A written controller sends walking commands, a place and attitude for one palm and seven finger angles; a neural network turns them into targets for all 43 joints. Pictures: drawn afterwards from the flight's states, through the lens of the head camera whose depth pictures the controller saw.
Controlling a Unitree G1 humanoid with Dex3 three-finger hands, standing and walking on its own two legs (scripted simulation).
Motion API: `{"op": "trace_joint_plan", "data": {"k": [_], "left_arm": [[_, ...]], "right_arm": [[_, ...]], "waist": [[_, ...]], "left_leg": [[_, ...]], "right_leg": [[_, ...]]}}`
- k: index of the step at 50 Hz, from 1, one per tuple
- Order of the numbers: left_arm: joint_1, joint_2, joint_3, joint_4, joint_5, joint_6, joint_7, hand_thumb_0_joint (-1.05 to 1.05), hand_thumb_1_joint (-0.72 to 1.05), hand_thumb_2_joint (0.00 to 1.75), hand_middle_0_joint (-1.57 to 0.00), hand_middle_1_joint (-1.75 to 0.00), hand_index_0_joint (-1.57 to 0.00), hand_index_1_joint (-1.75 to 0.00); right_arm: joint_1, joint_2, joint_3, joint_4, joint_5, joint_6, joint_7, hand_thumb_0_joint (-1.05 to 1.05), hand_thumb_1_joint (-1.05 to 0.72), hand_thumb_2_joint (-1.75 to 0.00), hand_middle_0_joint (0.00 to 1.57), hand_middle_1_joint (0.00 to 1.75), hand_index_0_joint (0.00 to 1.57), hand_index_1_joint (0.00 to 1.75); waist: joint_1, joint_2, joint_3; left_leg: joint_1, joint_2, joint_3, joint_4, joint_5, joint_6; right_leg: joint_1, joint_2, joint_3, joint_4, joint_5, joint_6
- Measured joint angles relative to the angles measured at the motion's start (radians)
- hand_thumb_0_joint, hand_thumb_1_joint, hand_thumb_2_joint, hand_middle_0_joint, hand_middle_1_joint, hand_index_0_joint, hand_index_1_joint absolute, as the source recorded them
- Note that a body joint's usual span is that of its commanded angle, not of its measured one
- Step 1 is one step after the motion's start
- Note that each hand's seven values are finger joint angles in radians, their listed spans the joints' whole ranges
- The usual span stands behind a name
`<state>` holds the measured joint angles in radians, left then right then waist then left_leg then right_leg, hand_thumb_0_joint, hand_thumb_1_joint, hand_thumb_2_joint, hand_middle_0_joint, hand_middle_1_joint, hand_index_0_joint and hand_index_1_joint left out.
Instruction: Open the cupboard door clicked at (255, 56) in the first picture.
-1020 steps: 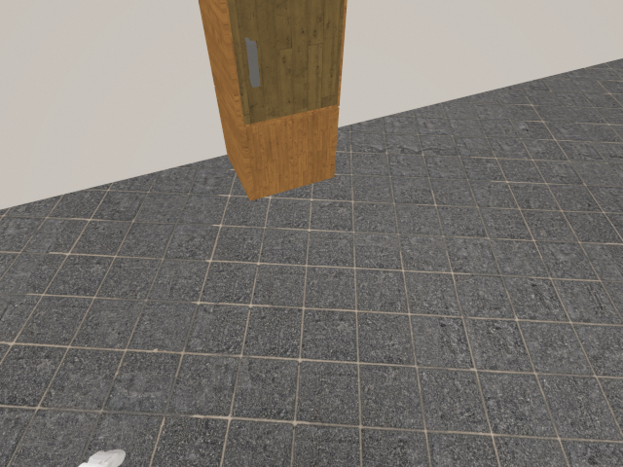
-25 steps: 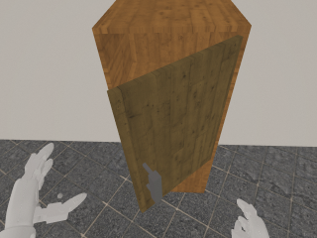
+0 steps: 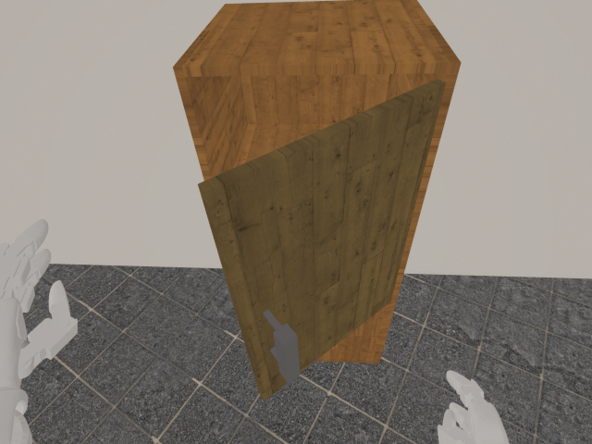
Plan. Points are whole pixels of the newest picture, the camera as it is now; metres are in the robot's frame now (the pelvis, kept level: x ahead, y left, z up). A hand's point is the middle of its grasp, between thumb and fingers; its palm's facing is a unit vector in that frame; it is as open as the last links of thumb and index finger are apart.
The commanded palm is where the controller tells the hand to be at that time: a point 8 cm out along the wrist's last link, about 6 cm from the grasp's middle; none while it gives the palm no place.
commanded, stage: draw the hand back to the body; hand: left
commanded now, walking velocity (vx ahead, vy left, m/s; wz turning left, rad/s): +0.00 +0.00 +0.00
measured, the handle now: (279, 345) +0.31 +0.08 -0.10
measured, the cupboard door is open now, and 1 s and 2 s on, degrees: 41 41 41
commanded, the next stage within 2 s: step back with the hand held close in 0.16 s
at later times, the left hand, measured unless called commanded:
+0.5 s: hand (66, 327) +0.18 +0.26 +0.16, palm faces +0.39 -0.78 -0.49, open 7.4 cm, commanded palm +0.12 +0.30 +0.18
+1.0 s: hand out of the picture +0.10 +0.29 +0.16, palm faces +0.41 -0.74 -0.53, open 7.4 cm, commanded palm +0.03 +0.33 +0.18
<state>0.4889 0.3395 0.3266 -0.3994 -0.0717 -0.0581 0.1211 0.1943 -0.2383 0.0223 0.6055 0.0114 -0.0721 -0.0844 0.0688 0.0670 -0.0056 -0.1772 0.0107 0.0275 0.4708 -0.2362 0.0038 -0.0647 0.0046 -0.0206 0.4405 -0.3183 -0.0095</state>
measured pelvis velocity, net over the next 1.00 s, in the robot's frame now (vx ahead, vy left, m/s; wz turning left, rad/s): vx -0.10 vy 0.02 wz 0.04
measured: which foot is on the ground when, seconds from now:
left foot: down 0.00-1.00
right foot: down 0.00-1.00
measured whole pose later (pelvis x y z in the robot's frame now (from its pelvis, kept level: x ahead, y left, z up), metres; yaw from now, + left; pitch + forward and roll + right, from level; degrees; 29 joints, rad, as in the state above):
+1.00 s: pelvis -0.10 +0.02 -0.01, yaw +2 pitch -1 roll -2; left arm 0.55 0.44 0.44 -0.50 -0.01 -0.21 0.15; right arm 0.21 -0.22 0.00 0.55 0.01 -0.05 -0.09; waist -0.01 0.03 0.06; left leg -0.41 0.00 0.01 0.52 -0.11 0.05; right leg -0.28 0.05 0.02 0.56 -0.25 0.02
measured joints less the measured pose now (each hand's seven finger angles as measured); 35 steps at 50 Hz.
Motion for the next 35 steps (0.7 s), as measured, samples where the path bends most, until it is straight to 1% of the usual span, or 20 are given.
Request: {"op": "trace_joint_plan", "data": {"k": [4, 15, 17, 19, 21, 24, 29, 35], "left_arm": [[0.011, 0.004, -0.009, -0.007, 0.002, -0.002, -0.002, 0.01, 0.87, 0.89, -0.21, -0.3, -0.21, -0.3], [-0.004, 0.006, 0.006, 0.004, 0.001, -0.024, -0.003, 0.01, 0.88, 0.9, -0.21, -0.3, -0.21, -0.3], [-0.029, 0.013, 0.02, 0.015, 0.011, -0.045, -0.007, 0.01, 0.88, 0.9, -0.21, -0.3, -0.21, -0.3], [-0.034, 0.021, 0.046, 0.021, 0.016, -0.073, -0.007, 0.01, 0.88, 0.9, -0.21, -0.3, -0.21, -0.3], [-0.015, 0.027, 0.06, 0.016, 0.018, -0.085, -0.007, 0.01, 0.89, 0.9, -0.21, -0.3, -0.21, -0.3], [0.029, 0.033, 0.054, -0.004, 0.02, -0.088, -0.01, 0.01, 0.89, 0.9, -0.21, -0.3, -0.21, -0.3], [0.076, 0.06, 0.04, -0.04, 0.021, -0.085, -0.011, 0.01, 0.89, 0.9, -0.21, -0.3, -0.21, -0.3], [0.082, 0.086, 0.065, -0.07, 0.02, -0.095, 0.006, 0.01, 0.88, 0.9, -0.22, -0.3, -0.21, -0.3]], "right_arm": [[0.005, 0.001, -0.004, 0.012, -0.002, -0.008, -0.007, 0.02, -0.9, -0.9, 0.2, 0.3, 0.2, 0.3], [0.001, 0.006, -0.01, 0.03, -0.003, -0.024, -0.005, 0.02, -0.9, -0.9, 0.2, 0.3, 0.2, 0.3], [0.0, 0.002, -0.006, 0.019, -0.002, -0.015, -0.006, 0.02, -0.9, -0.9, 0.2, 0.3, 0.2, 0.3], [-0.014, 0.002, -0.002, 0.012, -0.005, 0.004, -0.001, 0.02, -0.9, -0.9, 0.2, 0.3, 0.2, 0.3], [-0.026, 0.001, -0.004, 0.001, -0.007, 0.025, 0.003, 0.02, -0.9, -0.89, 0.2, 0.3, 0.2, 0.3], [-0.034, -0.002, -0.013, -0.019, -0.006, 0.05, 0.002, 0.02, -0.9, -0.89, 0.2, 0.3, 0.2, 0.3], [-0.034, -0.007, -0.028, -0.037, -0.001, 0.08, -0.009, 0.02, -0.9, -0.89, 0.2, 0.3, 0.2, 0.3], [-0.029, -0.004, -0.033, -0.044, 0.004, 0.088, -0.011, 0.02, -0.9, -0.89, 0.2, 0.3, 0.2, 0.3]], "waist": [[0.0, -0.003, 0.007], [0.0, 0.003, 0.02], [-0.006, 0.008, 0.022], [-0.02, 0.01, 0.02], [-0.034, 0.01, 0.02], [-0.048, 0.008, 0.021], [-0.055, -0.002, 0.031], [-0.057, -0.014, 0.042]], "left_leg": [[0.011, 0.005, -0.001, -0.008, 0.005, -0.004], [0.029, 0.013, -0.002, -0.029, 0.023, -0.008], [0.012, 0.016, -0.011, -0.019, 0.024, -0.008], [-0.014, 0.02, -0.016, -0.011, 0.027, -0.008], [-0.033, 0.021, -0.011, -0.014, 0.034, -0.007], [-0.052, 0.017, 0.001, -0.026, 0.049, -0.002], [-0.079, 0.012, 0.015, -0.033, 0.07, 0.006], [-0.116, 0.014, 0.019, -0.017, 0.089, 0.012]], "right_leg": [[0.013, 0.005, -0.001, -0.012, 0.007, -0.004], [0.03, 0.014, 0.0, -0.035, 0.027, -0.009], [0.025, 0.018, -0.01, -0.043, 0.034, -0.008], [0.005, 0.022, -0.013, -0.046, 0.043, -0.008], [-0.018, 0.022, -0.009, -0.045, 0.051, -0.006], [-0.049, 0.017, 0.003, -0.04, 0.06, -0.001], [-0.092, 0.01, 0.015, -0.021, 0.071, 0.008], [-0.131, 0.011, 0.019, -0.003, 0.09, 0.014]]}}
